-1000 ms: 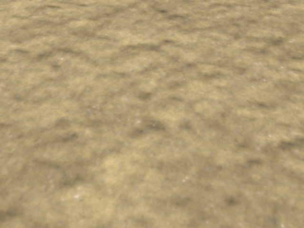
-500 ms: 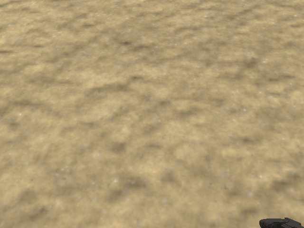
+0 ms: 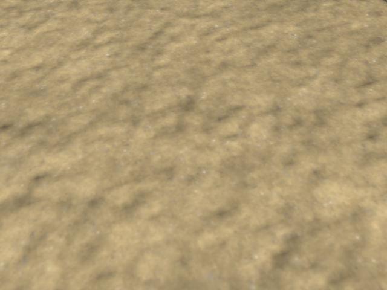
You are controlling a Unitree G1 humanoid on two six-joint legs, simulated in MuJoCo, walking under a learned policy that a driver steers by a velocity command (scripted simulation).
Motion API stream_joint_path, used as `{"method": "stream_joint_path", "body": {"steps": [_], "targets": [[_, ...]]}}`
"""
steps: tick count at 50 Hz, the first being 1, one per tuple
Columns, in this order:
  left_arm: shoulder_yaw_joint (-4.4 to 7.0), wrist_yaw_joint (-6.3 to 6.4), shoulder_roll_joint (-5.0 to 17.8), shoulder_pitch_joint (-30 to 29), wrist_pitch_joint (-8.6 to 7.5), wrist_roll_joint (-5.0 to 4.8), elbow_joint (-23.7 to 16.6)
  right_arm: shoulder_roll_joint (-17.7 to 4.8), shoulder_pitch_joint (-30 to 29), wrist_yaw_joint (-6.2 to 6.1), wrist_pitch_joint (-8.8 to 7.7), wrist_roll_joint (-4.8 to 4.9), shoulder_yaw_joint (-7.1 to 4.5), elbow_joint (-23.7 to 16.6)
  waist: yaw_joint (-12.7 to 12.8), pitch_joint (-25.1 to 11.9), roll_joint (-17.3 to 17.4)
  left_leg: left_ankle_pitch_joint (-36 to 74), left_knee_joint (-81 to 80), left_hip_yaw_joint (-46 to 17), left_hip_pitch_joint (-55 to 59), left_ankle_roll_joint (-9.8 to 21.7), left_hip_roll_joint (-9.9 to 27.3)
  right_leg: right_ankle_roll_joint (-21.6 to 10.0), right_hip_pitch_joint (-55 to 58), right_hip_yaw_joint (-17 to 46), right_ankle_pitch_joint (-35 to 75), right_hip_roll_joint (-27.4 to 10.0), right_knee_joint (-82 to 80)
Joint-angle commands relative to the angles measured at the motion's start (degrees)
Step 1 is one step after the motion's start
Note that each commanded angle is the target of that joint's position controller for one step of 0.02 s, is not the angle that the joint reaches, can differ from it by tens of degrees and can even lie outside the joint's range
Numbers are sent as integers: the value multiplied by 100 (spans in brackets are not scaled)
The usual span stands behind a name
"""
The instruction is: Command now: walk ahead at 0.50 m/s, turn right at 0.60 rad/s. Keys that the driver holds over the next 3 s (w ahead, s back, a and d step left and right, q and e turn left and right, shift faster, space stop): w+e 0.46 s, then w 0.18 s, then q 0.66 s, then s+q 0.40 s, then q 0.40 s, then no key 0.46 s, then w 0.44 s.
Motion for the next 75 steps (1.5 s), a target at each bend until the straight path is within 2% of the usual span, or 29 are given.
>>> {"method": "stream_joint_path", "body": {"steps": [1, 3, 5, 6, 7, 8, 9, 11, 15, 20, 27, 30, 32, 33, 34, 35, 36, 38, 40, 44, 52, 56, 57, 58, 59, 60, 62, 65, 75], "targets": [[17, -25, 251, -586, -65, 43, -541, -939, 50, -62, -14, 5, -206, -214, 75, 191, 710, 3217, -227, -293, -75, 593, 1559, -192, 332, -355, -283, 141, -546], [67, 32, 343, -375, -60, 81, -509, -1098, 119, -100, 77, -4, -234, -139, 214, -35, 809, 4927, 556, -69, 229, 525, 1602, -413, 850, -566, -927, 488, -745], [207, 130, 550, 864, -133, 113, -146, -1212, 71, -117, 190, 19, -238, -156, 770, -777, 678, 5454, 2469, 134, -57, 435, 1542, -727, 2385, -577, -1061, 921, -1250], [373, 234, 941, 1862, -153, 165, 146, -1123, 47, -104, 198, -9, -204, -310, 1184, -1409, 175, 3929, 4136, 175, -1152, 247, 1405, -999, 3866, 358, -1514, 369, -1538], [525, 327, 1619, 1740, -116, 76, 34, -385, 266, 42, 160, 7, -44, -779, 715, -1918, -1277, -1397, 6118, -18, -3814, -128, 398, -1780, 5710, 3386, -1692, -1477, -1825], [533, 394, 1577, 2102, -49, -70, -78, -921, -490, 44, 128, -48, -150, -938, 1141, -2126, -456, -1484, 6723, -1189, -4499, -154, 78, -1947, 5713, 4553, -1382, -1677, -2509], [501, 456, 1417, 1879, -34, -104, 92, -881, -931, 65, 70, 22, -134, -1077, 1009, -1254, -173, -760, 6502, -1430, -4830, -76, 424, -1781, 5162, 3439, -654, -1463, -2553], [379, 485, 946, 1324, -117, -165, 110, -795, -769, 43, 45, -20, -97, -933, 466, -453, 197, -275, 5491, -1441, -4085, -86, 743, -1386, 3680, 2382, 720, -893, -2698], [321, 435, 822, 1230, -303, -215, 137, -649, -532, 107, 370, -182, -84, -889, 123, -447, 122, -74, 4817, -1376, -3444, -307, 728, -1339, 2780, 1819, 1228, -385, -2977], [356, 418, 911, 1868, -332, -194, 324, -615, -1690, 108, 403, -155, -72, -1254, 504, -47, 18, 1018, 3656, -1392, -4179, -410, 651, -1180, 2936, 2029, 598, -268, -3228], [312, 523, 861, 2587, -364, -142, 595, -546, -2731, 185, 273, -96, 20, -1613, 916, 22, -110, 1600, 2316, -1285, -4135, -165, 287, -971, 3837, 2083, 1726, -365, -2798], [305, 586, 964, 2405, -387, -109, 644, -644, -2355, 168, 205, -88, -7, -1544, 649, 7, -221, 1273, 1751, -1262, -3151, 130, 93, -712, 3831, 2058, 2450, -493, -2543], [312, 564, 1078, 2223, -415, -100, 679, -870, -1207, 56, 136, -78, -127, -1163, 116, -511, -120, 925, 1391, -1082, -1635, 362, -250, -504, 3737, 1783, 3815, -246, -1309], [279, 542, 985, 2171, -446, -119, 684, -1032, -383, -24, 58, -131, -184, -957, -279, -958, 39, 1225, 1238, -1404, -485, 550, 160, -371, 3228, 1516, 3305, 45, -129], [168, 539, 526, 2459, -479, -238, 504, -1514, 357, -103, 16, -245, -269, -919, -342, -1790, 827, 1638, 1281, -3251, 912, 984, 1633, -140, 2127, 1090, 1091, 616, 1724], [202, 559, 530, 3130, -460, -304, 642, -1709, 282, -44, 102, -105, -364, -751, 60, -2129, 1996, 3471, 682, -5415, 1260, 1806, 2514, 61, 1104, 858, -2600, 1509, 3107], [207, 602, 727, 2897, -402, -82, 742, -1225, -295, 30, 133, 78, -268, -877, 287, -1383, 932, 3790, 685, -5012, 550, 1840, 2313, 53, 767, 1125, -2356, 1064, 3488], [151, 544, 598, 1995, -376, 11, 585, -546, -846, 89, 83, 95, -71, -853, 358, -559, 247, 4911, 625, -3445, -385, 1581, 1664, 145, 657, 797, -1920, 579, 2950], [119, 482, 533, 1743, -268, 83, 474, -573, -749, 85, 43, 117, -47, -655, 432, -468, 542, 5457, 453, -2888, -805, 1379, 1212, 272, 909, 633, -1779, 412, 2341], [27, 483, 340, 1575, -132, -5, 360, -953, -595, 79, 94, 75, -161, -512, 564, -747, 642, 6028, 511, -2554, -1031, 1390, 970, 513, 1055, 412, -1627, 487, 1486], [-40, 612, 433, 483, 35, -117, 57, -1093, -401, 26, 444, 18, -299, -570, 264, -644, 904, 3554, 680, -3171, -1505, 1094, 757, 536, 1416, 454, -1221, 571, 169], [-47, 714, 446, 765, -85, -181, 62, -1114, -696, -16, 609, 22, -362, -710, 434, -426, 962, 2686, 1079, -3816, -1628, 851, 635, 367, 2125, 556, -1234, 625, -1406], [-21, 755, 531, 982, -153, -146, 100, -1037, -786, -31, 626, 66, -347, -771, 526, -412, 814, 2046, 1328, -3830, -1897, 609, 442, 273, 2628, 750, -818, 391, -2193], [50, 823, 917, 1062, -195, -55, 49, -663, -558, -29, 608, 111, -252, -868, 371, -651, -72, 577, 2181, -3291, -2274, 318, 68, -19, 3186, 1735, -547, -807, -2629], [162, 810, 1431, 721, -112, -77, -34, -460, -193, -65, 628, 163, -211, -993, 69, -619, -1352, -1841, 3185, -1985, -3145, 110, -981, -815, 3304, 3124, 1015, -1996, -2808], [136, 772, 1051, 900, -64, -137, -35, -965, -157, -109, 677, -31, -322, -800, 232, -744, -671, -2043, 4416, -1754, -3113, 20, -596, -1231, 3145, 2981, 1595, -2106, -2609], [-14, 758, 518, 496, -41, -134, -143, -968, -323, -54, 756, -30, -386, -696, 49, -453, -143, -1350, 4992, -1798, -2993, -110, -343, -987, 2717, 1843, 1571, -1403, -2572], [13, 775, 587, 485, -40, -59, -174, -878, -490, 86, 886, 11, -358, -761, 111, -473, -621, -834, 5160, -1586, -3055, -317, -331, -775, 2821, 951, 1824, -901, -2486], [223, 634, 932, 743, 104, -39, -59, -705, -1036, 180, 1000, 138, -205, -1118, 375, -755, -948, -1017, 3159, -1145, -2099, -156, -122, -880, 3064, 393, 2782, -1327, -1748]]}}
Next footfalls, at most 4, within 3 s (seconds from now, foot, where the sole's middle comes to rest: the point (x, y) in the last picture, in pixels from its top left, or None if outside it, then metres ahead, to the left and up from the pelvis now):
0.12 right None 0.22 -0.10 -0.78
0.66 left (198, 256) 0.57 -0.03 -0.78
1.16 right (253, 251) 0.58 -0.22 -0.78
1.58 left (191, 278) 0.50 0.00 -0.78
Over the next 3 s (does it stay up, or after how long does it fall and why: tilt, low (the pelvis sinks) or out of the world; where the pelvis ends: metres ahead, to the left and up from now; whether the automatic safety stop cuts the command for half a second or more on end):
stays up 0.45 -0.11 0.00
